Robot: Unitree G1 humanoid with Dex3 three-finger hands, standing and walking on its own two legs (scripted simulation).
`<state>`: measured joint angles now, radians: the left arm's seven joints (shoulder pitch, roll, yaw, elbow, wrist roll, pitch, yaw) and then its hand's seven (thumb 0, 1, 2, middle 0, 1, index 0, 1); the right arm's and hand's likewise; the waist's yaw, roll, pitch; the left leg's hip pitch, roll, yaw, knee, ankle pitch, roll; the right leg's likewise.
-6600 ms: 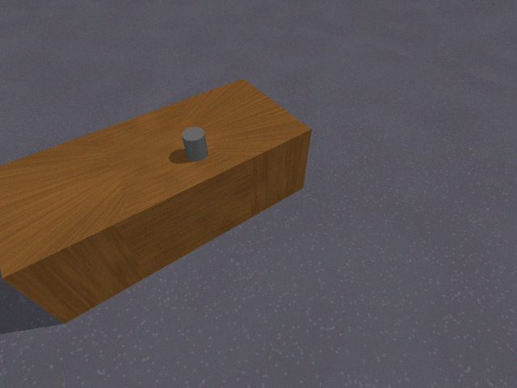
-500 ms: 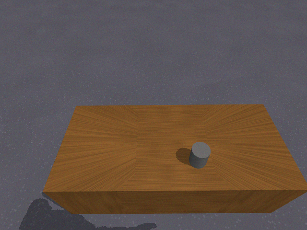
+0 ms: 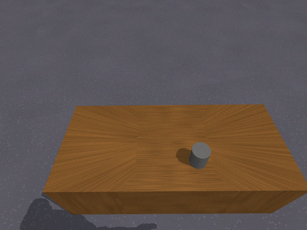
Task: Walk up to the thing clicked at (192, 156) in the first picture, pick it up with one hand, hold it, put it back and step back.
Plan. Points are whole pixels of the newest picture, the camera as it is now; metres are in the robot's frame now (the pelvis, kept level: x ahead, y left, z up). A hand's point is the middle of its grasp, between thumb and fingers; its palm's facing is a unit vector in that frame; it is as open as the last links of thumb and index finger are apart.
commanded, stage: stand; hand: right
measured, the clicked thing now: (199, 155) +0.51 -0.20 -0.34
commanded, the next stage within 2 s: go down in 0.22 s
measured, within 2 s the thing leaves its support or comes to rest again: neither
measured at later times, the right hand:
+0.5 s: hand out of the picture +0.14 -0.25 -0.16, palm faces +0.07 +0.95 -0.32, open 9.6 cm
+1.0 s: hand out of the picture +0.16 -0.27 -0.16, palm faces +0.06 +0.94 -0.33, open 17.1 cm
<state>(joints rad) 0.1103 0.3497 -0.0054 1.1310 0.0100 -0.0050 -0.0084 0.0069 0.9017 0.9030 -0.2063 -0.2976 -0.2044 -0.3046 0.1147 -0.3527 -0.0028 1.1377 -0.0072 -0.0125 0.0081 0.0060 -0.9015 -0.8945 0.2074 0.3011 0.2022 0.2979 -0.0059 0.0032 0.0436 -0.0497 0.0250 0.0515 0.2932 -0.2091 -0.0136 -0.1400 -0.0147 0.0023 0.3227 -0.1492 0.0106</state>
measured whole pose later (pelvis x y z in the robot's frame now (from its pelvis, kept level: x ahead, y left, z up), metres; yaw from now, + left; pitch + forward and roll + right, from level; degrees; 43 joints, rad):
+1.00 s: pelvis +0.00 +0.00 -0.03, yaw +1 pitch +8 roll +1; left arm 0.23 0.26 0.01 0.68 -0.01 -0.10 0.09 0.01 0.89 0.90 -0.21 -0.30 -0.21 -0.31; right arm 0.11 -0.34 -0.20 0.70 -0.05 0.22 0.06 0.00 0.44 -0.08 0.04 0.06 0.04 0.06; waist 0.01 0.00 -0.03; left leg -0.42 0.01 0.04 0.67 -0.38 -0.01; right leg -0.52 -0.03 0.00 0.71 -0.33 0.01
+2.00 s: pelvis +0.00 +0.00 -0.06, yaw +0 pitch +11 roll +3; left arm 0.27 0.25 -0.02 0.61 -0.02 -0.21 0.19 0.01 0.90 0.89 -0.20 -0.29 -0.20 -0.30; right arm 0.36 -0.40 -0.26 0.23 0.04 0.43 0.13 -0.01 0.58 -0.04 0.04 0.06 0.04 0.06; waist 0.03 -0.03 -0.13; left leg -0.59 0.00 0.08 0.89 -0.50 0.00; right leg -0.71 -0.05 0.05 0.96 -0.44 0.02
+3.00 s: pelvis -0.01 +0.00 -0.06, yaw +1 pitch +14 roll +3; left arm 0.33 0.29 -0.02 0.70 0.01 -0.15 0.14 0.01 0.89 0.91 -0.20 -0.29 -0.20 -0.31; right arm -0.27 -0.62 -0.56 0.92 0.10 -0.09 0.42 -0.01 0.57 -0.04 0.05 0.05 0.04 0.05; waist 0.04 0.00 -0.09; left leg -0.67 0.00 0.05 0.88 -0.46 -0.01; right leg -0.78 -0.05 0.03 0.94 -0.41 0.01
